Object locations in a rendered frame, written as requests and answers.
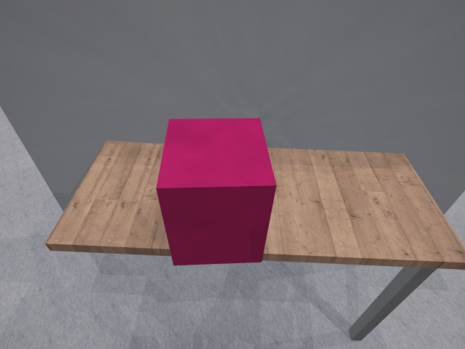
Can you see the table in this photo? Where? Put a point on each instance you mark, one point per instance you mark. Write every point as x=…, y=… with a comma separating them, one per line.
x=337, y=207

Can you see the carton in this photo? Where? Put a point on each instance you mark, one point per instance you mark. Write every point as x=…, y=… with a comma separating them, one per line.
x=216, y=189

